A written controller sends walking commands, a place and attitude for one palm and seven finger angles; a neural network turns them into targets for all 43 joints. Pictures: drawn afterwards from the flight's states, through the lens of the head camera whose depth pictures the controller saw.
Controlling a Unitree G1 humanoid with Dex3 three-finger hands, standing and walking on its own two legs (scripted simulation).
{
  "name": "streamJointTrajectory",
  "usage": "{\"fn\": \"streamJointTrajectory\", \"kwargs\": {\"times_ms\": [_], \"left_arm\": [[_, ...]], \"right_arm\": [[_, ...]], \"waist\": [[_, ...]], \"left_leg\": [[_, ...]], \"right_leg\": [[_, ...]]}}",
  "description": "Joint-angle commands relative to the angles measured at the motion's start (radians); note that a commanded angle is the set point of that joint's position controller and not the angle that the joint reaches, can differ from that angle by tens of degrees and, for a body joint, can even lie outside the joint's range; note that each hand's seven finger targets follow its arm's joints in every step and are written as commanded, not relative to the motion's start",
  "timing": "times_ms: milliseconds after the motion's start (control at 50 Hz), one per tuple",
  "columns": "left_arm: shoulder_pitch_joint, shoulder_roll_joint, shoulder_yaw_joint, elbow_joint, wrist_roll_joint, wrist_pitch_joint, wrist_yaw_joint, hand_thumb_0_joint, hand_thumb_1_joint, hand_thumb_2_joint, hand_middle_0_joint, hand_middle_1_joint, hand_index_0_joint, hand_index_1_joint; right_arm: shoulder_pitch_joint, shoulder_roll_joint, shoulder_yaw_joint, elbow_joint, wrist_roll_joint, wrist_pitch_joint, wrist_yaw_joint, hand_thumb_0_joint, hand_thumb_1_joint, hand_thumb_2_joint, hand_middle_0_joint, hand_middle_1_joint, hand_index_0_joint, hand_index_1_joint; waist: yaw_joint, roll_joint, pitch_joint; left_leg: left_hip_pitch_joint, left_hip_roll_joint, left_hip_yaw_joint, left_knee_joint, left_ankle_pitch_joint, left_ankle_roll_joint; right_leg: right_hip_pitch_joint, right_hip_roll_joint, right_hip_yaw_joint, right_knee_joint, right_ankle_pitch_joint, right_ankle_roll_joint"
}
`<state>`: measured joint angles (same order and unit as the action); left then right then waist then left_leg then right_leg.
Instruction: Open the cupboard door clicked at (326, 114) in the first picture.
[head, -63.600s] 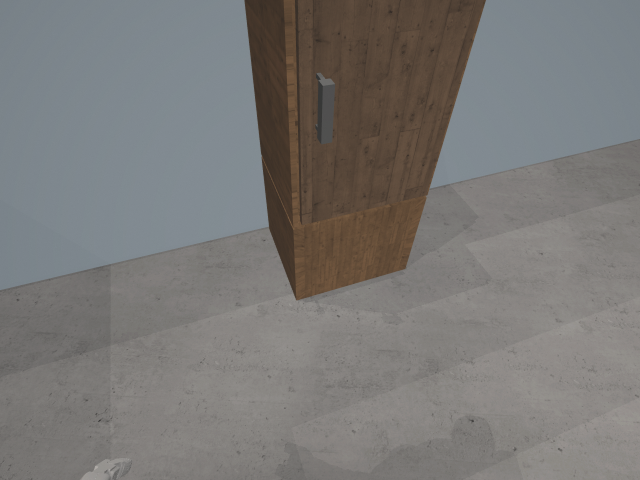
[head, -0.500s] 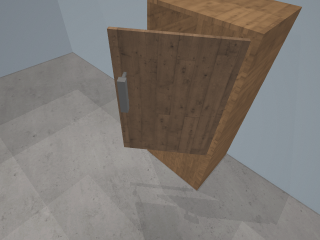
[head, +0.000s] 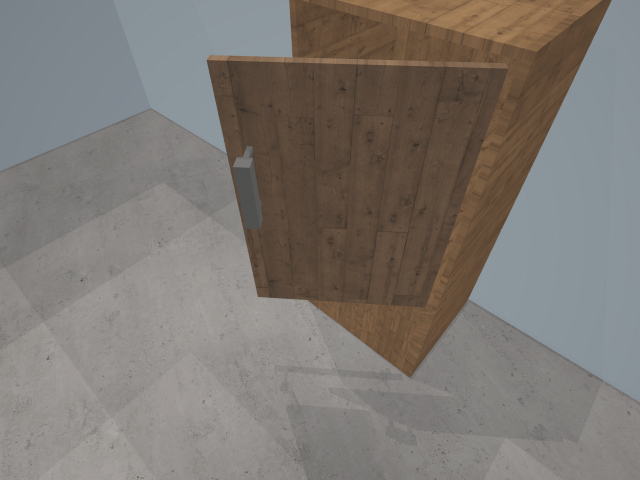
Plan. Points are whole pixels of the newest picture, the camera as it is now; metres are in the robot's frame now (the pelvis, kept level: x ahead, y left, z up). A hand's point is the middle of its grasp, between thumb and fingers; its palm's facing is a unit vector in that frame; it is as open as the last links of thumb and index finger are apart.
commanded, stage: come to a stop and stand still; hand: left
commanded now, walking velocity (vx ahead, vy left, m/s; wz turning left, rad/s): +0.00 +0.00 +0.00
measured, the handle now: (251, 187) +0.57 +0.16 +0.04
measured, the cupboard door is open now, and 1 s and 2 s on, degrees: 37 37 37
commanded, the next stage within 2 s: look again from close up in 0.56 s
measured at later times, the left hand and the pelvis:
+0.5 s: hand out of the picture +0.05 +0.16 -0.17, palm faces -0.01 -0.98 -0.19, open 7.3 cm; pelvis +0.02 -0.02 +0.01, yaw -1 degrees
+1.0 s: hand out of the picture +0.03 +0.15 -0.17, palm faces +0.00 -0.99 -0.16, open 7.4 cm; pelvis +0.03 -0.02 +0.01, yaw -1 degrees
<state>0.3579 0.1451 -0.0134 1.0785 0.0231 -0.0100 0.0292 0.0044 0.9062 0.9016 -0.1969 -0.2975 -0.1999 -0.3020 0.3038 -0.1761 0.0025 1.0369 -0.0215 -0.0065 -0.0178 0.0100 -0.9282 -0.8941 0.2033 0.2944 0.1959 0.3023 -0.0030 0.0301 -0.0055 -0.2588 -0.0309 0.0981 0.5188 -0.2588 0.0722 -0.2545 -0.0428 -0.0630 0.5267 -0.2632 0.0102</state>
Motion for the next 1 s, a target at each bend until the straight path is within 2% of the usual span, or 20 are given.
{"fn": "streamJointTrajectory", "kwargs": {"times_ms": [0,40,80,200,320,360,380,440,480,860,880,940,980], "left_arm": [[0.031,0.089,0.016,-0.042,-0.002,-0.027,0.008,0.000,0.900,0.900,-0.200,-0.300,-0.200,-0.300],[0.024,0.099,0.016,-0.042,-0.006,-0.030,0.009,0.000,0.900,0.900,-0.200,-0.300,-0.200,-0.300],[0.017,0.109,0.019,-0.043,-0.006,-0.032,0.010,0.000,0.900,0.900,-0.200,-0.300,-0.200,-0.300],[-0.002,0.132,0.022,-0.043,-0.008,-0.028,0.011,0.000,0.900,0.900,-0.200,-0.300,-0.200,-0.300],[-0.023,0.141,0.022,-0.038,-0.009,-0.024,0.011,0.000,0.900,0.900,-0.200,-0.300,-0.200,-0.300],[-0.023,0.139,0.021,-0.038,-0.010,-0.024,0.010,0.000,0.900,0.900,-0.200,-0.300,-0.200,-0.300],[-0.027,0.142,0.023,-0.040,-0.008,-0.025,0.011,0.000,0.900,0.900,-0.200,-0.300,-0.200,-0.300],[-0.036,0.140,0.022,-0.036,-0.011,-0.023,0.010,0.000,0.900,0.900,-0.200,-0.300,-0.200,-0.300],[-0.033,0.138,0.021,-0.035,-0.009,-0.021,0.011,0.000,0.900,0.900,-0.200,-0.300,-0.200,-0.300],[-0.012,0.115,0.016,-0.004,-0.011,-0.019,0.010,0.000,0.900,0.900,-0.200,-0.300,-0.200,-0.300],[-0.006,0.113,0.017,-0.004,-0.010,-0.019,0.010,0.000,0.900,0.900,-0.200,-0.300,-0.200,-0.300],[-0.006,0.111,0.016,0.000,-0.012,-0.019,0.010,0.000,0.900,0.900,-0.200,-0.300,-0.200,-0.300],[-0.004,0.108,0.016,0.002,-0.009,-0.018,0.011,0.000,0.900,0.900,-0.200,-0.300,-0.200,-0.300]], "right_arm": [[0.023,-0.098,-0.014,-0.050,0.007,-0.038,-0.001,0.000,-0.900,-0.900,0.200,0.300,0.200,0.300],[0.029,-0.102,-0.012,-0.037,0.007,-0.041,-0.002,0.000,-0.900,-0.900,0.200,0.300,0.200,0.300],[0.024,-0.100,-0.009,-0.027,0.008,-0.045,-0.003,0.000,-0.900,-0.900,0.200,0.300,0.200,0.300],[0.001,-0.106,-0.006,-0.001,0.009,-0.045,-0.006,0.000,-0.900,-0.900,0.200,0.300,0.200,0.300],[-0.018,-0.100,-0.005,0.020,0.008,-0.041,-0.007,0.000,-0.900,-0.900,0.200,0.300,0.200,0.300],[-0.021,-0.098,-0.004,0.026,0.007,-0.040,-0.007,0.000,-0.900,-0.900,0.200,0.300,0.200,0.300],[-0.017,-0.092,-0.005,0.029,0.009,-0.040,-0.008,0.000,-0.900,-0.900,0.200,0.300,0.200,0.300],[-0.023,-0.096,-0.005,0.036,0.008,-0.038,-0.009,0.000,-0.900,-0.900,0.200,0.300,0.200,0.300],[-0.026,-0.087,-0.004,0.043,0.010,-0.036,-0.010,0.000,-0.900,-0.900,0.200,0.300,0.200,0.300],[-0.015,-0.080,-0.003,0.075,0.011,-0.033,-0.012,0.000,-0.900,-0.900,0.200,0.300,0.200,0.300],[-0.016,-0.073,-0.003,0.076,0.012,-0.033,-0.013,0.000,-0.900,-0.900,0.200,0.300,0.200,0.300],[-0.013,-0.077,-0.004,0.078,0.010,-0.033,-0.013,0.000,-0.900,-0.900,0.200,0.300,0.200,0.300],[-0.008,-0.069,-0.003,0.083,0.012,-0.033,-0.014,0.000,-0.900,-0.900,0.200,0.300,0.200,0.300]], "waist": [[0.005,-0.058,0.074],[0.001,-0.082,0.053],[0.002,-0.076,0.040],[0.008,-0.042,0.035],[0.009,-0.023,0.038],[0.010,-0.025,0.034],[0.010,-0.047,0.037],[0.009,-0.017,0.032],[0.010,-0.038,0.045],[0.009,-0.025,0.051],[0.012,-0.041,0.061],[0.010,-0.027,0.053],[0.012,-0.043,0.067]], "left_leg": [[-0.055,0.144,-0.189,-0.212,-0.035,-0.011],[-0.008,0.138,-0.166,-0.190,0.040,-0.014],[0.022,0.136,-0.147,-0.172,0.123,-0.014],[0.043,0.137,-0.129,-0.163,0.183,-0.021],[0.053,0.137,-0.123,-0.163,0.186,-0.028],[0.063,0.137,-0.124,-0.165,0.185,-0.029],[0.056,0.140,-0.121,-0.160,0.196,-0.028],[0.068,0.140,-0.123,-0.165,0.196,-0.032],[0.065,0.143,-0.120,-0.168,0.187,-0.031],[0.089,0.144,-0.124,-0.194,0.164,-0.033],[0.090,0.146,-0.121,-0.191,0.172,-0.031],[0.098,0.146,-0.122,-0.192,0.179,-0.032],[0.088,0.147,-0.121,-0.194,0.174,-0.031]], "right_leg": [[0.016,-0.053,0.085,-0.085,0.058,-0.050],[0.017,-0.060,0.097,-0.097,0.081,-0.050],[0.029,-0.067,0.098,-0.101,0.127,-0.050],[0.057,-0.076,0.107,-0.110,0.178,-0.049],[0.072,-0.079,0.112,-0.123,0.197,-0.051],[0.072,-0.079,0.116,-0.128,0.199,-0.052],[0.084,-0.079,0.107,-0.129,0.219,-0.051],[0.083,-0.079,0.112,-0.134,0.208,-0.051],[0.082,-0.078,0.107,-0.141,0.205,-0.050],[0.080,-0.076,0.111,-0.167,0.163,-0.048],[0.080,-0.075,0.105,-0.168,0.175,-0.048],[0.077,-0.075,0.111,-0.166,0.176,-0.049],[0.080,-0.073,0.105,-0.170,0.172,-0.047]]}}
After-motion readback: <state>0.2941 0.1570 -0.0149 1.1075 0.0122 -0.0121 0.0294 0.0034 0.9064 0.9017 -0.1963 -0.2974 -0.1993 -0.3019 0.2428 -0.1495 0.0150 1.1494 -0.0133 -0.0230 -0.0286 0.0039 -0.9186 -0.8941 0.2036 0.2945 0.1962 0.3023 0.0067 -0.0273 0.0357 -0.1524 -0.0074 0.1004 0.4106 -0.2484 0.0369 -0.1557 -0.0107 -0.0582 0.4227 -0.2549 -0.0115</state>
